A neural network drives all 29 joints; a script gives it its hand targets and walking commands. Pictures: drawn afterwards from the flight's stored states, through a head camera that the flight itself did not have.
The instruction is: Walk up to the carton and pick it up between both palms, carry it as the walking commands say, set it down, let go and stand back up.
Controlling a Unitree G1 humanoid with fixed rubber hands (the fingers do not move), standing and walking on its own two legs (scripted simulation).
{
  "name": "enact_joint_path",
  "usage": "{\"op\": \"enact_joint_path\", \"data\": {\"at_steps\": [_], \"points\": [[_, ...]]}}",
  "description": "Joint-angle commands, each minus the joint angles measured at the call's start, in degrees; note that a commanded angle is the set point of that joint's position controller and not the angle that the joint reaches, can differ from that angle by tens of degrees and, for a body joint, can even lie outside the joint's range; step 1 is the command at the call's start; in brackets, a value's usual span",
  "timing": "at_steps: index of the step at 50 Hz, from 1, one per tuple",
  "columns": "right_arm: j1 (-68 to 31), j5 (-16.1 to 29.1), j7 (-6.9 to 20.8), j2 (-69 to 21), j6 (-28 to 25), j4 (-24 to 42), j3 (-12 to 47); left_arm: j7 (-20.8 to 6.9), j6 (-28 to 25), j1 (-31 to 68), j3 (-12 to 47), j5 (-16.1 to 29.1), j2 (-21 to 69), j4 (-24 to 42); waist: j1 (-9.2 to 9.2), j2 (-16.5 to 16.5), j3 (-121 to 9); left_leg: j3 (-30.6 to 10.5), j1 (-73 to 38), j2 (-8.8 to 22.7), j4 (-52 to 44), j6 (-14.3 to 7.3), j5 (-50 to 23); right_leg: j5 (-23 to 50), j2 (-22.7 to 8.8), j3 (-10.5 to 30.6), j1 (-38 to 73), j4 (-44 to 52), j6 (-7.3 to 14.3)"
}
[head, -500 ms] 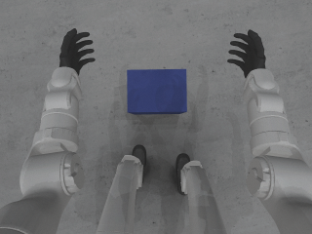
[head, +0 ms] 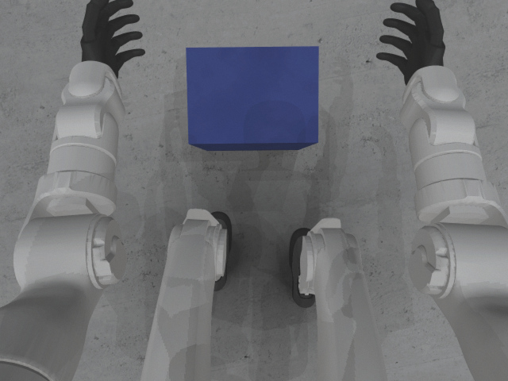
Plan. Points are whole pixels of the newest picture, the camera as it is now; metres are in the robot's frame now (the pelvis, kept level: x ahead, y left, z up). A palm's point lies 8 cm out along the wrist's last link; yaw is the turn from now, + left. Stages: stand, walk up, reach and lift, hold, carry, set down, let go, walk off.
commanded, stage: reach and lift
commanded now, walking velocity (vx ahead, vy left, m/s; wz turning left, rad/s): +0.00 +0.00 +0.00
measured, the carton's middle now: (252, 108) +0.50 +0.04 -0.39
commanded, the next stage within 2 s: none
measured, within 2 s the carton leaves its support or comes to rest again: neither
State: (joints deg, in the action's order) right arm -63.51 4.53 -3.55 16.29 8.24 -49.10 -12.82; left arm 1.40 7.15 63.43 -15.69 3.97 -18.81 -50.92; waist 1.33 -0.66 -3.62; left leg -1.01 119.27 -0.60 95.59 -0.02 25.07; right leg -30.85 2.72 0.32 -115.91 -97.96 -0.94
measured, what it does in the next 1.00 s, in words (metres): lowers itself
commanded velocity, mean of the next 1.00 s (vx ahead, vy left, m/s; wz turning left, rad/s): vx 0.00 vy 0.00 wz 0.00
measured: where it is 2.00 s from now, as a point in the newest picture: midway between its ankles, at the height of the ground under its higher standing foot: (259, 272)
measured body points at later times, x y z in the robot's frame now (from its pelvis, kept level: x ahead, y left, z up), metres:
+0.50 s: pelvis -0.02 +0.00 -0.11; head +0.34 +0.02 +0.17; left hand +0.51 +0.23 -0.27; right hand +0.53 -0.17 -0.27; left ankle +0.11 +0.12 -0.47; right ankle +0.08 -0.12 -0.47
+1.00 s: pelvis -0.02 +0.00 -0.15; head +0.35 +0.01 +0.10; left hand +0.51 +0.23 -0.33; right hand +0.53 -0.17 -0.34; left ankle +0.11 +0.12 -0.47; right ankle +0.08 -0.12 -0.47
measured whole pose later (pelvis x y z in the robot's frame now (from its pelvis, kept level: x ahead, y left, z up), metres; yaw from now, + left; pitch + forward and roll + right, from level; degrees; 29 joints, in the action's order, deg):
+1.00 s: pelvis -0.02 +0.00 -0.15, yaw +0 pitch +37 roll +0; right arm -79.1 13.4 -7.2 20.0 1.9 -63.0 -2.4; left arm 4.8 -0.4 79.6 -6.7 14.7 -23.8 -68.5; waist 1.8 -0.9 20.4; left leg 0.2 133.1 1.0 125.5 -0.3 29.1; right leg -35.4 3.2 0.0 -130.1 -128.8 -0.8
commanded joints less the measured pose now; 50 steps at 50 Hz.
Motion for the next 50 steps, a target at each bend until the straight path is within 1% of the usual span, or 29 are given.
{"op": "enact_joint_path", "data": {"at_steps": [1, 9, 21, 32, 35, 36, 40, 41, 43, 45, 50], "points": [[-14.98, 0.75, -0.42, 6.81, -0.90, 4.75, 0.05, 0.32, -1.15, 14.64, -0.34, 0.72, -8.29, 4.41, 1.03, 0.82, -59.44, 3.07, -40.27, -1.65, -2.68, 2.03, -15.07, 12.22, 1.41, -3.83, 21.57, 6.23, -1.94], [-18.58, 2.04, -1.54, 7.90, -2.22, 0.67, 1.16, 1.22, -2.68, 18.45, 1.40, 2.68, -9.10, -0.14, 0.82, 0.59, -56.31, 2.81, -34.54, -0.80, 3.93, 1.78, -13.35, 10.64, 0.75, -3.48, 17.40, -0.71, -1.77], [-23.94, 5.42, -2.81, 10.12, -4.70, -4.17, 4.57, 3.23, -5.02, 23.92, 4.97, 6.15, -10.71, -4.48, 1.33, 0.80, -53.35, 1.82, -32.68, 0.30, 13.14, 1.57, -13.87, 10.08, 0.07, -2.77, 13.43, -10.06, -1.65], [-27.61, 8.34, -3.05, 10.49, -6.36, -8.91, 7.99, 3.33, -6.99, 27.95, 7.96, 9.25, -11.89, -10.45, 1.60, 0.50, -47.25, 0.75, -27.98, 1.26, 19.21, 1.50, -13.33, 10.02, -0.86, -1.36, 10.62, -16.05, -1.58], [-28.45, 8.78, -3.39, 10.60, -6.73, -8.46, 8.75, 3.47, -7.45, 28.66, 8.50, 10.15, -12.29, -10.36, 1.65, 0.39, -48.47, 0.82, -27.87, 1.31, 20.37, 1.45, -13.36, 10.60, -1.01, -1.12, 12.36, -17.19, -1.40], [-28.91, 8.58, -3.49, 10.62, -6.77, -8.67, 8.88, 3.48, -7.57, 29.09, 8.42, 10.31, -12.56, -10.50, 1.83, -0.04, -47.65, 0.87, -26.68, 1.31, 20.58, 1.44, -12.81, 10.45, -1.06, -1.01, 12.65, -17.56, -1.33], [-30.19, 8.01, -3.83, 10.78, -7.21, -7.71, 8.65, 3.48, -8.13, 30.05, 8.22, 11.02, -13.78, -11.13, 1.23, -1.60, -45.87, 0.78, -25.47, 1.41, 21.83, 1.11, -12.90, 10.86, -1.11, -0.97, 12.83, -18.63, -1.29], [-30.39, 8.16, -3.83, 10.62, -7.25, -7.34, 8.78, 3.51, -8.18, 29.83, 8.17, 10.95, -13.89, -11.54, 1.50, -1.69, -45.54, 0.88, -25.45, 1.41, 22.11, 1.02, -13.09, 11.07, -1.05, -0.89, 12.93, -18.78, -1.31], [-30.27, 8.63, -3.74, 10.04, -7.31, -7.26, 9.36, 3.56, -8.29, 28.87, 8.15, 10.74, -13.63, -12.54, 2.40, -1.72, -45.09, 1.06, -25.33, 1.39, 22.54, 0.89, -13.75, 11.90, -0.94, -0.72, 13.16, -19.22, -1.35], [-29.63, 8.94, -3.69, 9.61, -7.35, -7.76, 9.77, 3.55, -8.43, 28.20, 8.06, 10.59, -13.39, -13.02, 2.84, -1.60, -44.72, 1.14, -25.07, 1.36, 22.86, 0.90, -14.39, 12.79, -0.88, -0.57, 13.39, -19.55, -1.38], [-28.19, 8.81, -3.76, 9.15, -7.47, -9.19, 9.81, 3.40, -8.69, 27.90, 8.38, 10.77, -12.88, -12.76, 2.24, -1.02, -44.00, 1.19, -24.61, 1.31, 23.10, 1.18, -14.73, 13.57, -0.82, -0.43, 13.53, -19.69, -1.31]]}}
